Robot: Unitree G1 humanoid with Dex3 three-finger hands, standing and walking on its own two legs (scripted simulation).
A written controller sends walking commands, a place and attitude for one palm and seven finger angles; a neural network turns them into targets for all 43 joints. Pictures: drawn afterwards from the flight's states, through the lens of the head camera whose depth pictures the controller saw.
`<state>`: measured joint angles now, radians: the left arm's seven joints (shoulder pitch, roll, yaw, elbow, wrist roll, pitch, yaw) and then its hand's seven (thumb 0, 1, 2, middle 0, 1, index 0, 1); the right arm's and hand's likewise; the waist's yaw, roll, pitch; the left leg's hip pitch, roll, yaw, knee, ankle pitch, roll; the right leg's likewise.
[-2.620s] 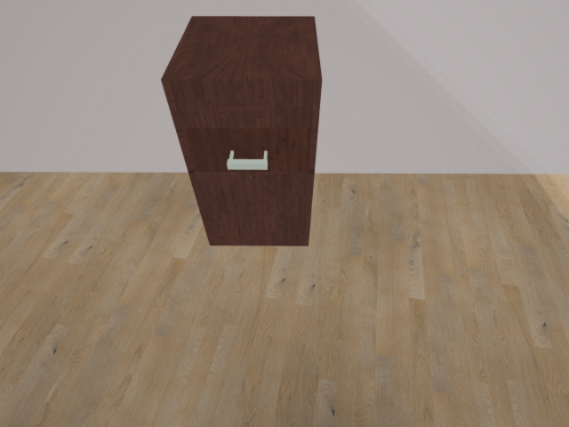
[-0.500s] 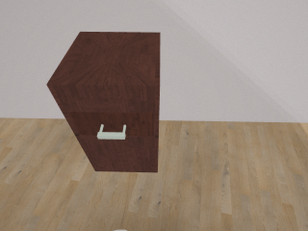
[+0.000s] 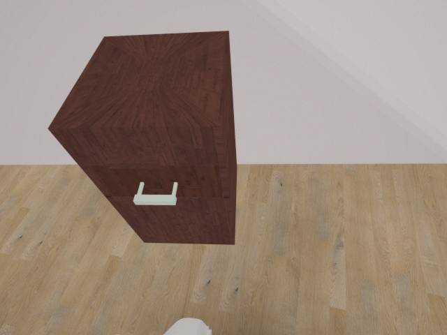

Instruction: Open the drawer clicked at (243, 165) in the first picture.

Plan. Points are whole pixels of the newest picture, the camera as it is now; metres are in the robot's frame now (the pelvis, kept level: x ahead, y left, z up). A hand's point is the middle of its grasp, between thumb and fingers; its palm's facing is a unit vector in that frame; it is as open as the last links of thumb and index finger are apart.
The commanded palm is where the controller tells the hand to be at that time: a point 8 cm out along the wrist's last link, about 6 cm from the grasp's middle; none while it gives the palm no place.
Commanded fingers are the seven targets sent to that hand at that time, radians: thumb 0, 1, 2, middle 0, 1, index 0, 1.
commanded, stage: come to a stop and stand still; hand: left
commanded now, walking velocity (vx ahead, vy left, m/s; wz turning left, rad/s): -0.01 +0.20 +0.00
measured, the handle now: (156, 192) +0.51 +0.27 -0.24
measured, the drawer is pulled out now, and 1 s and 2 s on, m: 0.00 0.00 0.00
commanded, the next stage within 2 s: look again from close up in 0.56 s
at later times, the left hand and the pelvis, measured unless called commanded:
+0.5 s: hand out of the picture -0.03 +0.22 -0.17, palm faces +0.08 -0.97 -0.21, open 7.4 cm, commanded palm none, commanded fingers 0.00 0.90 0.90 -0.20 -0.30 -0.20 -0.30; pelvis -0.03 +0.03 +0.00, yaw +0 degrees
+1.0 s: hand out of the picture +0.01 +0.23 -0.17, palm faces +0.01 -0.98 -0.21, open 7.3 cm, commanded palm none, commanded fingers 0.00 0.90 0.90 -0.20 -0.30 -0.20 -0.30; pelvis -0.02 +0.06 +0.00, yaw -1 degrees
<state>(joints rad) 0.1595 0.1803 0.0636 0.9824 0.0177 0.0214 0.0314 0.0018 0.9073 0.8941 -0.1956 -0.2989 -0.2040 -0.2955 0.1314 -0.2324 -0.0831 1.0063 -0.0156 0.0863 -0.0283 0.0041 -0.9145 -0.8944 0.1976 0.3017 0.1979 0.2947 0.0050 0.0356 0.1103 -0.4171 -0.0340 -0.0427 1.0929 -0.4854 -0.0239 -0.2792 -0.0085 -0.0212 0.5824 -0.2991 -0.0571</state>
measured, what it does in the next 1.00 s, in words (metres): steps on the spot: left foot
